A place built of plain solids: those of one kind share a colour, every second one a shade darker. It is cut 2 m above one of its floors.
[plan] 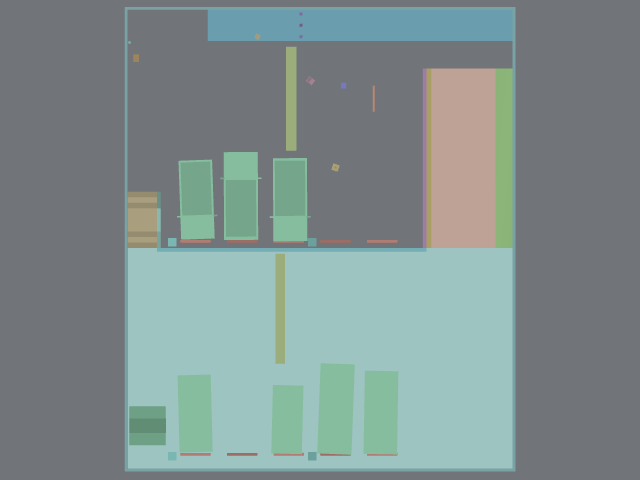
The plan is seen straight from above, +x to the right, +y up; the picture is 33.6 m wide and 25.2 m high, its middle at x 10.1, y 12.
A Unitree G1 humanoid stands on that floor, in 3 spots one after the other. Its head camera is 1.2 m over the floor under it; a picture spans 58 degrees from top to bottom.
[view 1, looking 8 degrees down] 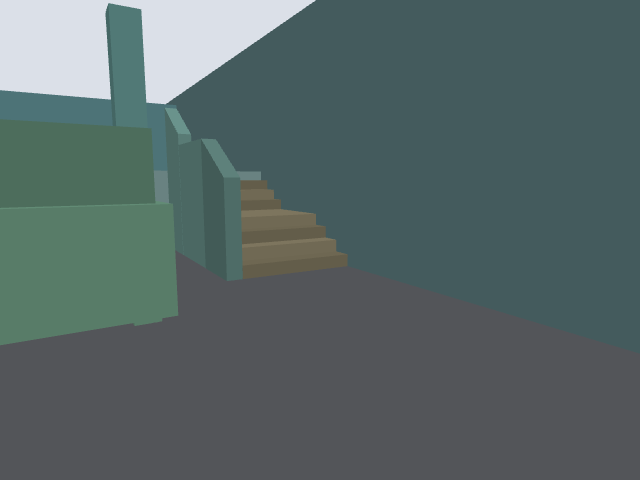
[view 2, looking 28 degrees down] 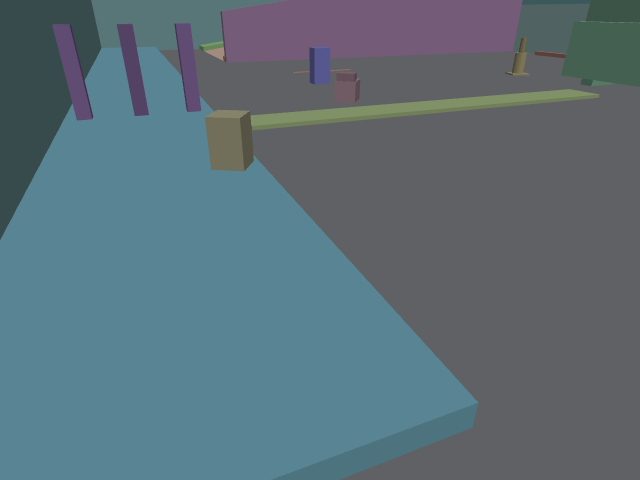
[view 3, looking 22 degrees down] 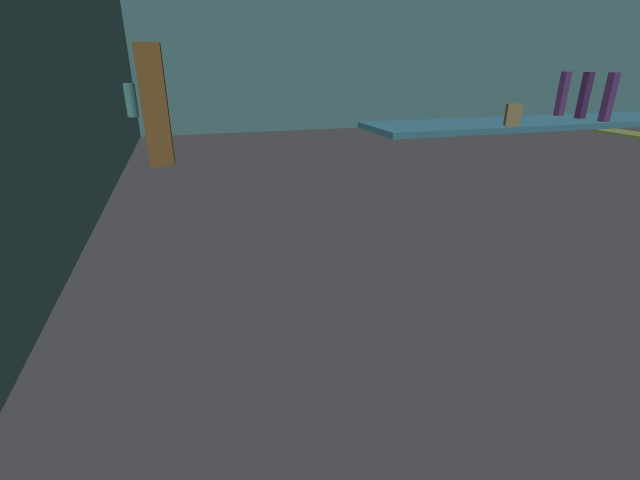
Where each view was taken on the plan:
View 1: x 3.38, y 19.41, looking -121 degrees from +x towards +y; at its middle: stair_step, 6.21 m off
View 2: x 3.50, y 23.27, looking -22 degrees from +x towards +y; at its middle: walkway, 2.31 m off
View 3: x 0.77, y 15.54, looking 73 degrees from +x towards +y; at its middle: ground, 3.20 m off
